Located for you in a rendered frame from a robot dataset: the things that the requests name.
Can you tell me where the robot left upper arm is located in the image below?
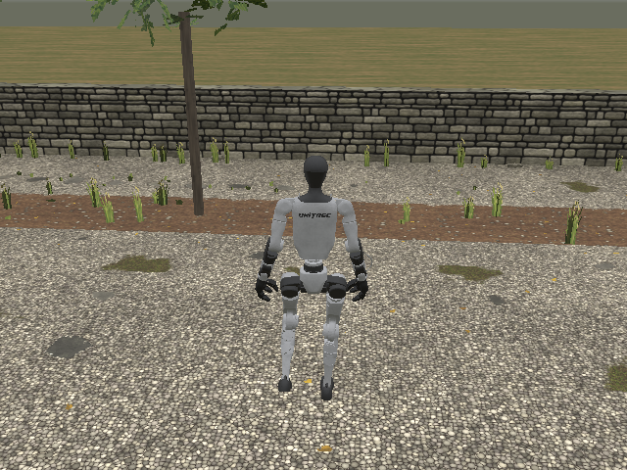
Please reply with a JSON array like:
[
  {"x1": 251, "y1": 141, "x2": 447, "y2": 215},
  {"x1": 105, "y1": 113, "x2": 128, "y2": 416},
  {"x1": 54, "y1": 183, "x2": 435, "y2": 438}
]
[{"x1": 268, "y1": 198, "x2": 295, "y2": 253}]

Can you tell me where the right robot hand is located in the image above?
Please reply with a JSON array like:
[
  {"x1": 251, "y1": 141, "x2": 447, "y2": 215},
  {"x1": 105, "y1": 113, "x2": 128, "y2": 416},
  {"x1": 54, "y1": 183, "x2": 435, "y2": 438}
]
[{"x1": 347, "y1": 277, "x2": 368, "y2": 302}]

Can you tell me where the left robot forearm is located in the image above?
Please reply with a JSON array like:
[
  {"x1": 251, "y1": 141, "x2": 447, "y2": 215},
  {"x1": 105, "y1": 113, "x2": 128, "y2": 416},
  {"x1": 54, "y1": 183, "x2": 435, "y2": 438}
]
[{"x1": 258, "y1": 237, "x2": 278, "y2": 281}]

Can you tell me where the right robot forearm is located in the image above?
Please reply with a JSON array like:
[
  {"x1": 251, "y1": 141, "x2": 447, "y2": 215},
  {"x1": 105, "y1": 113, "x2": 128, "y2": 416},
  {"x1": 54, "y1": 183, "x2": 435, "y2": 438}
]
[{"x1": 350, "y1": 238, "x2": 367, "y2": 281}]

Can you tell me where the robot right upper arm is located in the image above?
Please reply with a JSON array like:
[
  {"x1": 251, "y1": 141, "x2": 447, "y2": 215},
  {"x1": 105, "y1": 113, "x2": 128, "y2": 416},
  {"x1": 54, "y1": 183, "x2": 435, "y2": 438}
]
[{"x1": 335, "y1": 198, "x2": 361, "y2": 253}]

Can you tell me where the robot torso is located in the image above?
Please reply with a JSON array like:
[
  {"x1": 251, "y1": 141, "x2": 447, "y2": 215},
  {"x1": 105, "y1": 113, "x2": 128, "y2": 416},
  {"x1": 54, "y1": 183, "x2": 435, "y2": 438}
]
[{"x1": 292, "y1": 193, "x2": 338, "y2": 294}]

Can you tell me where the right robot shin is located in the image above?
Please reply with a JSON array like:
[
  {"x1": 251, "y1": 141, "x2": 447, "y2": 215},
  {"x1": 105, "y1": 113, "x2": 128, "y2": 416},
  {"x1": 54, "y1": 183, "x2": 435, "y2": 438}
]
[{"x1": 323, "y1": 324, "x2": 339, "y2": 388}]

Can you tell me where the left robot hand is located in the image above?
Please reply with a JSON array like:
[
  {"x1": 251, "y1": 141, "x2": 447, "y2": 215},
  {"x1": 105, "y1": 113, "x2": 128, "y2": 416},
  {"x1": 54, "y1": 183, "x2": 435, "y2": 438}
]
[{"x1": 255, "y1": 278, "x2": 278, "y2": 302}]

